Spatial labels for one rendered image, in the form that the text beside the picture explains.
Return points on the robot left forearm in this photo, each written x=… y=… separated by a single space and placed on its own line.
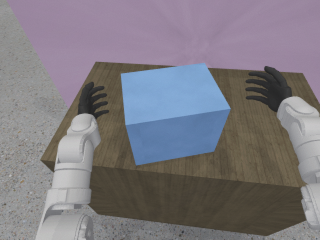
x=73 y=166

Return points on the left robot hand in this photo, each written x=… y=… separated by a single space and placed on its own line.
x=86 y=100

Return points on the right robot hand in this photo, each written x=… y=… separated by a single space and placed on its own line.
x=276 y=85

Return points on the robot left upper arm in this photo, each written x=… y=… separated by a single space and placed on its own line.
x=67 y=227

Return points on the robot right upper arm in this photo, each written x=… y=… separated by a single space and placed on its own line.
x=311 y=204

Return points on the robot right forearm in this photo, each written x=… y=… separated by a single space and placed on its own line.
x=302 y=123

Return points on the carton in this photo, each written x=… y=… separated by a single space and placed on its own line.
x=172 y=112

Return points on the pedestal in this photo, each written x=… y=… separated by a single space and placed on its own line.
x=249 y=184

